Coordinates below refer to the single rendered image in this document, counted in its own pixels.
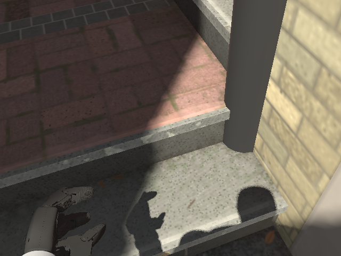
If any left robot hand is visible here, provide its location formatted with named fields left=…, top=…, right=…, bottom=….
left=24, top=187, right=106, bottom=256

